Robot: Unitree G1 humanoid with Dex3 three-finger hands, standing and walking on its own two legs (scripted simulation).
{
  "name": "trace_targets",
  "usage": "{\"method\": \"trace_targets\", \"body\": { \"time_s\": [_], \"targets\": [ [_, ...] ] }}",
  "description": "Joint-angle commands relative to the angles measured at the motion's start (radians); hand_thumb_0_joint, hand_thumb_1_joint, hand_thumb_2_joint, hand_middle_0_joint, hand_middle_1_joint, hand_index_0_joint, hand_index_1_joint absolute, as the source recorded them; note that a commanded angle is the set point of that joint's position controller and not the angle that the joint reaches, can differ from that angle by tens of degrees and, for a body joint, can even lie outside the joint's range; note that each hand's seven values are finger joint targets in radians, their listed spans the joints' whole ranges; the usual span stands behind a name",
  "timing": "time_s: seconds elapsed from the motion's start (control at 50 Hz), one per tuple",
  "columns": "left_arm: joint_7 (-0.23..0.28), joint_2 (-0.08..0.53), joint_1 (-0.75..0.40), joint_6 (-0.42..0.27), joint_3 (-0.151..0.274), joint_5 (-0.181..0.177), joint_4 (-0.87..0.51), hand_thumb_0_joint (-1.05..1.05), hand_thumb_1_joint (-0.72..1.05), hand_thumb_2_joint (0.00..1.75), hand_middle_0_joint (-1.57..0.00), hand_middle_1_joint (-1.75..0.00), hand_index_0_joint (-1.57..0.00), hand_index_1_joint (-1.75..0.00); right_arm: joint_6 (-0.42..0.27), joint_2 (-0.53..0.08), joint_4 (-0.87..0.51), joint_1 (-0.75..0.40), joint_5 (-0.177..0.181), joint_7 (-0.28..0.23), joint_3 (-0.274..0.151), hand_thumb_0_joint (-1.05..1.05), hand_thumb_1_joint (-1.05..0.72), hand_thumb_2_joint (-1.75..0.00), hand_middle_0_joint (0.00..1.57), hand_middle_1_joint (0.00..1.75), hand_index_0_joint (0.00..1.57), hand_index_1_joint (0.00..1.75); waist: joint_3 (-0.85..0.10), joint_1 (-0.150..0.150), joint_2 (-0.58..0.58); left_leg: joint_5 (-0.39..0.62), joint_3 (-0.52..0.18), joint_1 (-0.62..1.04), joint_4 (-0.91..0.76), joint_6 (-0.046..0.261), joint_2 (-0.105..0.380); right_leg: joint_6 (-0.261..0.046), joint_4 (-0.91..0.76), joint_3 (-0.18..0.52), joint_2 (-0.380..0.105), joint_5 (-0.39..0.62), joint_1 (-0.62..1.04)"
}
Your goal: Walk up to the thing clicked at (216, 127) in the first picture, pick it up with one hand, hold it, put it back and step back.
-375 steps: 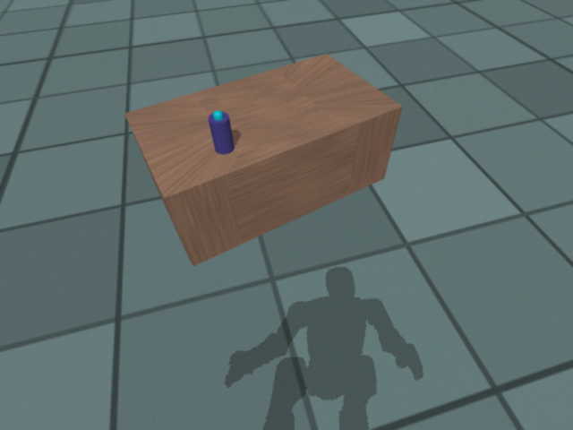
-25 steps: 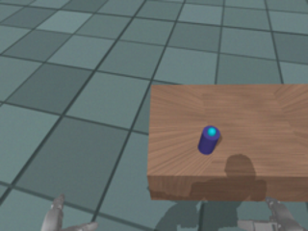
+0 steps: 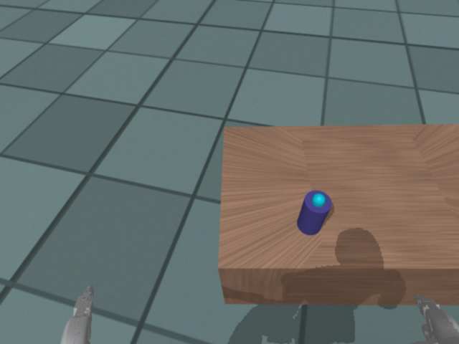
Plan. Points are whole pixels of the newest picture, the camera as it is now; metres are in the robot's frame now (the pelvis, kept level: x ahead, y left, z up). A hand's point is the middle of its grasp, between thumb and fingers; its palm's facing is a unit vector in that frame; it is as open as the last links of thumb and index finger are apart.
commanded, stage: go down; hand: right
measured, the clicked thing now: (314, 211) +0.48 -0.21 -0.24
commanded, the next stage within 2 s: none
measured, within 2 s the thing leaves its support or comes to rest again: neither
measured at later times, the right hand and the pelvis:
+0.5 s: hand (416, 340) +0.15 -0.28 -0.09, palm faces +0.10 +0.95 -0.30, open 17.7 cm; pelvis -0.01 +0.00 -0.01, yaw +0 degrees
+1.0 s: hand (443, 257) +0.26 -0.34 -0.02, palm faces +0.21 +0.95 -0.22, open 17.5 cm; pelvis -0.03 -0.01 -0.02, yaw +0 degrees
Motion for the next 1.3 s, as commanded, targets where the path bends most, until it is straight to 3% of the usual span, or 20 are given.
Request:
{"method": "trace_targets", "body": {
  "time_s": [0.0, 0.14, 0.28, 0.4, 0.42, 0.44, 0.54, 0.56, 0.6, 0.62, 0.68, 0.74, 0.8, 0.88, 0.94, 1.02, 1.1, 1.14, 1.2, 1.28],
  "targets": [
    [0.011, 0.160, 0.002, -0.041, 0.062, -0.009, -0.186, 0.00, -0.54, 0.05, -0.06, -0.05, -0.05, -0.06, -0.004, -0.215, -0.189, -0.008, 0.001, -0.002, -0.085, 0.00, 0.61, -0.05, 0.01, 0.07, 0.02, 0.07, -0.151, -0.002, -0.036, 0.362, 0.010, 0.023, -0.064, 0.019, -0.024, -0.017, -0.070, -0.009, 0.025, 0.374, 0.135],
    [0.012, 0.149, 0.042, -0.028, 0.059, -0.011, -0.258, 0.00, -0.54, 0.05, -0.06, -0.05, -0.06, -0.06, 0.022, -0.240, -0.279, 0.034, 0.010, -0.001, -0.124, 0.00, 0.60, -0.05, 0.01, 0.06, 0.03, 0.06, -0.188, -0.012, -0.049, 0.365, 0.015, 0.022, -0.031, 0.019, -0.026, -0.011, -0.040, 0.004, 0.021, 0.431, 0.131],
    [0.017, 0.137, 0.082, -0.019, 0.047, -0.017, -0.323, 0.00, -0.55, 0.05, -0.06, -0.05, -0.05, -0.06, 0.041, -0.232, -0.337, 0.064, 0.021, 0.010, -0.131, 0.00, 0.60, -0.05, 0.01, 0.06, 0.03, 0.06, -0.177, -0.005, -0.039, 0.337, 0.013, -0.012, -0.014, 0.019, -0.025, -0.014, -0.021, 0.003, 0.024, 0.385, 0.094],
    [0.024, 0.124, 0.099, -0.021, 0.031, -0.019, -0.359, 0.00, -0.54, 0.05, -0.06, -0.06, -0.05, -0.06, 0.050, -0.233, -0.386, 0.074, 0.026, 0.026, -0.138, 0.00, 0.59, -0.05, 0.01, 0.06, 0.03, 0.06, -0.151, -0.009, -0.060, 0.265, 0.016, -0.044, -0.009, 0.022, -0.026, -0.013, -0.027, 0.007, 0.024, 0.307, 0.065],
    [0.025, 0.135, 0.100, -0.022, 0.044, -0.020, -0.381, 0.00, -0.54, 0.05, -0.06, -0.06, -0.06, -0.06, 0.050, -0.260, -0.403, 0.081, 0.024, 0.021, -0.162, 0.00, 0.61, -0.05, 0.01, 0.06, 0.03, 0.07, -0.155, -0.011, -0.067, 0.257, 0.014, -0.042, -0.011, 0.023, -0.025, -0.013, -0.027, 0.005, 0.027, 0.290, 0.055],
    [0.026, 0.126, 0.116, -0.023, 0.032, -0.019, -0.381, 0.00, -0.55, 0.05, -0.06, -0.05, -0.05, -0.06, 0.055, -0.231, -0.398, 0.090, 0.026, 0.028, -0.143, 0.00, 0.59, -0.05, 0.01, 0.06, 0.03, 0.06, -0.164, 0.001, -0.055, 0.258, 0.011, -0.051, -0.007, 0.022, -0.027, -0.016, -0.022, 0.005, 0.026, 0.291, 0.062],
    [0.034, 0.130, 0.118, -0.027, 0.032, -0.023, -0.438, 0.00, -0.54, 0.05, -0.06, -0.06, -0.05, -0.06, 0.049, -0.265, -0.429, 0.096, 0.039, 0.034, -0.184, 0.00, 0.61, -0.05, 0.01, 0.06, 0.03, 0.06, -0.132, -0.010, -0.047, 0.172, 0.014, -0.064, -0.021, 0.022, -0.027, -0.018, -0.031, 0.005, 0.029, 0.188, 0.027],
    [0.039, 0.143, 0.125, -0.029, 0.052, -0.023, -0.457, 0.00, -0.54, 0.05, -0.06, -0.06, -0.06, -0.06, 0.045, -0.261, -0.438, 0.070, 0.035, 0.036, -0.177, 0.00, 0.60, -0.06, 0.01, 0.06, 0.03, 0.06, -0.146, 0.014, -0.037, 0.181, 0.008, -0.067, -0.020, 0.021, -0.025, -0.021, -0.026, 0.003, 0.029, 0.189, 0.038],
    [0.044, 0.135, 0.120, -0.036, 0.031, -0.022, -0.461, 0.00, -0.54, 0.05, -0.06, -0.06, -0.06, -0.06, 0.030, -0.291, -0.448, -0.015, 0.039, 0.039, -0.190, 0.00, 0.59, -0.05, 0.01, 0.06, 0.03, 0.06, -0.125, 0.023, -0.042, 0.148, 0.003, -0.087, -0.026, 0.018, -0.024, -0.022, -0.027, 0.005, 0.028, 0.146, 0.029],
    [0.050, 0.139, 0.119, -0.043, 0.036, -0.021, -0.458, 0.00, -0.55, 0.05, -0.06, -0.06, -0.05, -0.06, 0.019, -0.322, -0.453, -0.042, 0.042, 0.036, -0.224, 0.00, 0.59, -0.05, 0.01, 0.06, 0.03, 0.06, -0.137, 0.014, -0.063, 0.154, 0.000, -0.081, -0.018, 0.020, -0.021, -0.022, -0.025, 0.009, 0.028, 0.153, 0.034],
    [0.059, 0.155, 0.117, -0.060, 0.062, -0.016, -0.401, 0.00, -0.55, 0.06, -0.06, -0.05, -0.05, -0.06, -0.025, -0.358, -0.433, -0.136, 0.052, 0.036, -0.254, 0.00, 0.59, -0.04, 0.02, 0.06, 0.03, 0.06, -0.129, 0.025, -0.092, 0.154, -0.001, -0.101, -0.002, 0.022, -0.018, -0.017, -0.029, 0.021, 0.023, 0.152, 0.032],
    [0.060, 0.109, 0.116, -0.083, 0.005, -0.010, -0.331, 0.00, -0.55, 0.05, -0.05, -0.05, -0.05, -0.06, -0.068, -0.411, -0.428, -0.230, 0.077, 0.059, -0.300, 0.00, 0.60, -0.03, 0.02, 0.06, 0.04, 0.06, -0.135, 0.010, -0.146, 0.139, -0.009, -0.107, 0.001, 0.024, -0.013, -0.018, -0.024, 0.020, 0.024, 0.132, 0.024],
    [0.063, 0.123, 0.080, -0.102, 0.012, -0.007, -0.304, 0.00, -0.55, 0.05, -0.05, -0.05, -0.05, -0.06, -0.104, -0.437, -0.331, -0.357, 0.094, 0.098, -0.321, 0.00, 0.61, -0.04, 0.02, 0.06, 0.03, 0.06, -0.151, 0.031, -0.146, 0.119, -0.010, -0.125, 0.003, 0.023, -0.016, -0.017, -0.024, 0.024, 0.021, 0.100, 0.021],
    [0.075, 0.192, 0.080, -0.117, 0.049, -0.010, -0.324, 0.00, -0.54, 0.05, -0.05, -0.05, -0.05, -0.05, -0.115, -0.464, -0.105, -0.452, 0.106, 0.160, -0.326, 0.00, 0.53, -0.03, 0.04, 0.05, 0.04, 0.05, -0.216, 0.057, -0.074, 0.179, 0.004, -0.089, -0.005, 0.019, -0.023, -0.022, -0.027, 0.034, 0.017, 0.157, 0.057],
    [0.074, 0.194, 0.062, -0.127, 0.039, -0.015, -0.328, 0.00, -0.53, 0.05, -0.05, -0.05, -0.05, -0.05, -0.146, -0.492, 0.033, -0.487, 0.119, 0.212, -0.337, 0.00, 0.52, -0.03, 0.04, 0.05, 0.05, 0.05, -0.225, 0.030, -0.036, 0.205, 0.015, -0.075, -0.002, 0.022, -0.027, -0.022, -0.035, 0.042, 0.013, 0.214, 0.061],
    [0.057, 0.146, 0.057, -0.130, -0.031, -0.005, -0.265, 0.00, -0.53, 0.05, -0.05, -0.05, -0.05, -0.05, -0.221, -0.568, 0.157, -0.556, 0.117, 0.257, -0.372, 0.00, 0.53, -0.03, 0.04, 0.05, 0.05, 0.05, -0.193, -0.010, -0.084, 0.220, 0.004, -0.075, 0.001, 0.032, -0.027, -0.020, -0.035, 0.031, 0.016, 0.253, 0.027],
    [0.049, 0.159, 0.026, -0.131, -0.012, 0.003, -0.263, 0.00, -0.54, 0.05, -0.05, -0.05, -0.06, -0.05, -0.304, -0.651, 0.167, -0.635, 0.108, 0.270, -0.422, 0.00, 0.57, -0.04, 0.03, 0.06, 0.04, 0.06, -0.247, -0.007, -0.114, 0.224, -0.013, -0.059, 0.002, 0.036, -0.030, -0.023, -0.034, 0.019, 0.018, 0.242, 0.041],
    [0.054, 0.180, 0.025, -0.129, 0.001, 0.003, -0.319, 0.00, -0.54, 0.05, -0.05, -0.05, -0.06, -0.05, -0.348, -0.707, 0.118, -0.721, 0.113, 0.273, -0.454, 0.00, 0.57, -0.04, 0.03, 0.06, 0.03, 0.06, -0.357, 0.009, -0.106, 0.278, -0.015, -0.005, -0.002, 0.033, -0.033, -0.026, -0.026, 0.020, 0.016, 0.291, 0.098],
    [0.056, 0.159, 0.043, -0.117, -0.011, 0.005, -0.241, 0.00, -0.54, 0.05, -0.05, -0.06, -0.06, -0.05, -0.390, -0.666, 0.243, -0.745, 0.127, 0.286, -0.438, 0.00, 0.56, -0.05, 0.03, 0.06, 0.03, 0.06, -0.281, 0.032, -0.096, 0.286, -0.016, -0.059, 0.004, 0.032, -0.035, -0.031, -0.017, 0.019, 0.017, 0.301, 0.080],
    [0.059, 0.161, 0.018, -0.118, -0.015, 0.013, -0.213, 0.00, -0.55, 0.06, -0.05, -0.05, -0.05, -0.06, -0.443, -0.700, 0.296, -0.841, 0.121, 0.306, -0.428, 0.00, 0.56, -0.05, 0.03, 0.06, 0.04, 0.06, -0.279, 0.051, -0.136, 0.245, -0.023, -0.109, 0.000, 0.035, -0.034, -0.033, -0.018, 0.019, 0.014, 0.245, 0.063]
  ]
}}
